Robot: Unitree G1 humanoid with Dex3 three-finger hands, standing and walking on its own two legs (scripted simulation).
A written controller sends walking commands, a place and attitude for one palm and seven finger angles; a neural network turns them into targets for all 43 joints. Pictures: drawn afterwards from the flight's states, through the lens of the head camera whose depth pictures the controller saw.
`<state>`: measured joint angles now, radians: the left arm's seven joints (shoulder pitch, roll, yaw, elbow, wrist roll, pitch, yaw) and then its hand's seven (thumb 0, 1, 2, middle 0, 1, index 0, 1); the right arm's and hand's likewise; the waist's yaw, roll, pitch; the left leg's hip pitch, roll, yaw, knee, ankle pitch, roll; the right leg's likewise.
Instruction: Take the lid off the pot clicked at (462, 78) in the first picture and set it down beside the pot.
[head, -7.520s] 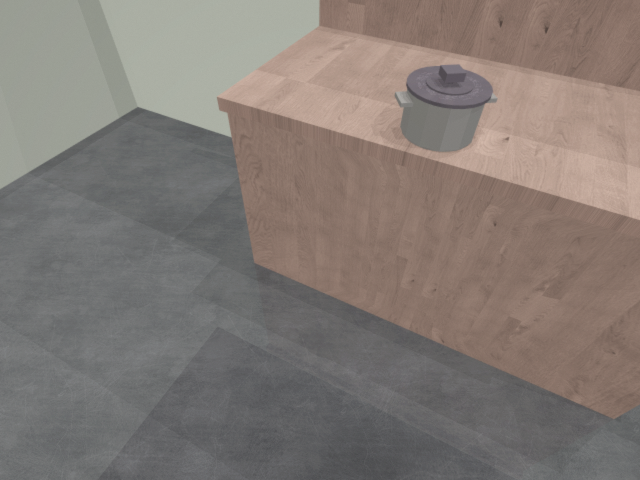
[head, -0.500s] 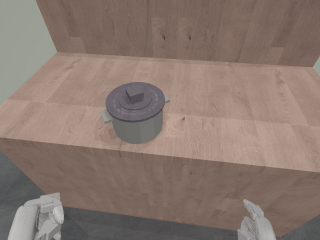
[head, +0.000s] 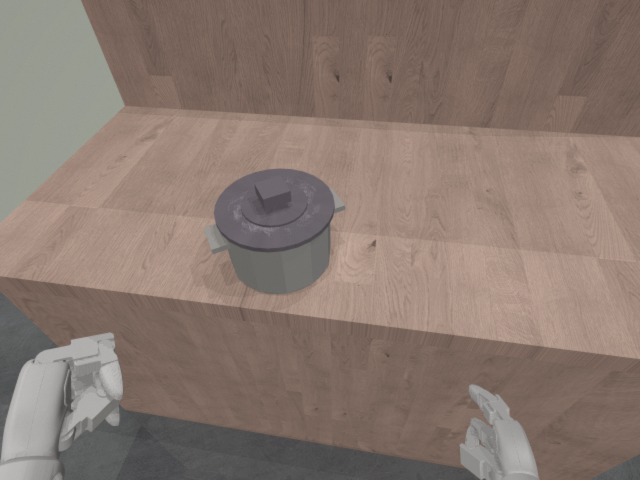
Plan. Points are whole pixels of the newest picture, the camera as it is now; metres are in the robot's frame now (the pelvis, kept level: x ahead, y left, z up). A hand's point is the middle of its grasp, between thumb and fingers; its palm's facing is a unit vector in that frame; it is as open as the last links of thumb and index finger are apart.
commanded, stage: reach forward and open the fingers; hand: left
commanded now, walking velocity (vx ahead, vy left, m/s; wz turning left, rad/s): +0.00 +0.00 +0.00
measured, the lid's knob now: (272, 192) +0.48 +0.14 +0.11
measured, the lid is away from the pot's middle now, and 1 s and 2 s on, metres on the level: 0.00 0.00 0.00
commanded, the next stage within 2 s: move the open hand above the knob in 1.16 s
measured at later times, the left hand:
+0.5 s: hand (86, 374) +0.18 +0.27 +0.11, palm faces -0.20 -0.07 -0.98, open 3.6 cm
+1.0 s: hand (87, 309) +0.22 +0.27 +0.15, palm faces -0.10 -0.03 -1.00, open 9.2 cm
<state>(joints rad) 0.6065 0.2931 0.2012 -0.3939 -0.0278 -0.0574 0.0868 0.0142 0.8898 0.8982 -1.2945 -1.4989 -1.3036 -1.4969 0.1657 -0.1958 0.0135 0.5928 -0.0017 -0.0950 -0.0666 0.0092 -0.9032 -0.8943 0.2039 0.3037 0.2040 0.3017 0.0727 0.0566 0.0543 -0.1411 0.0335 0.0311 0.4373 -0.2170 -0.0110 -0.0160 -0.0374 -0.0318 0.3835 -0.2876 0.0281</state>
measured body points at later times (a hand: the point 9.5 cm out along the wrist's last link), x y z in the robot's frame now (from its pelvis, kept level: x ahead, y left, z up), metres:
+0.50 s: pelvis -0.02 +0.00 +0.00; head -0.01 -0.04 +0.44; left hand +0.18 +0.27 +0.16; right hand +0.21 -0.22 -0.10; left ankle +0.02 +0.13 -0.74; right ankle -0.05 -0.14 -0.74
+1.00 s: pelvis -0.05 +0.02 +0.00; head -0.04 -0.02 +0.45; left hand +0.22 +0.27 +0.21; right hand +0.17 -0.19 -0.10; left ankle +0.02 +0.13 -0.74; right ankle -0.05 -0.14 -0.74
